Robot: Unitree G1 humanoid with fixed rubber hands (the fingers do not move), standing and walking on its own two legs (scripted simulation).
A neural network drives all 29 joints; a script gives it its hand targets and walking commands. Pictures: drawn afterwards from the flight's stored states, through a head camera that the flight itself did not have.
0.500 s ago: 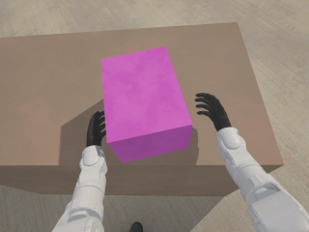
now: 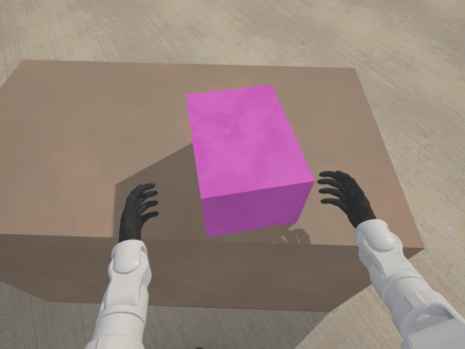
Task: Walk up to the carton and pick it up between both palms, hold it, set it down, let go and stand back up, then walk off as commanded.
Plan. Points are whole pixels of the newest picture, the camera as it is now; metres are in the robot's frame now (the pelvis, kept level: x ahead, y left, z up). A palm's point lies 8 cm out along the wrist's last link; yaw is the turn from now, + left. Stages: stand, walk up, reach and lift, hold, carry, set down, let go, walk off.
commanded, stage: set down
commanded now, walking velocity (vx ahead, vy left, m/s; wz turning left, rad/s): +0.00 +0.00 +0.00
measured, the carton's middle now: (240, 157) +0.51 +0.09 -0.02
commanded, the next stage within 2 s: none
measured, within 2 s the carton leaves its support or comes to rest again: neither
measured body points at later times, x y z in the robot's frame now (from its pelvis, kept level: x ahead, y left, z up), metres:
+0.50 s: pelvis -0.01 +0.00 +0.00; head +0.04 +0.03 +0.45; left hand +0.26 +0.23 +0.02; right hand +0.36 -0.18 +0.01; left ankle +0.05 +0.15 -0.74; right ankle -0.02 -0.07 -0.74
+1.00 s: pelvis -0.01 +0.00 +0.00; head +0.02 +0.02 +0.45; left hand +0.21 +0.22 +0.02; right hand +0.28 -0.22 +0.00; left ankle +0.05 +0.15 -0.74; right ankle -0.02 -0.07 -0.74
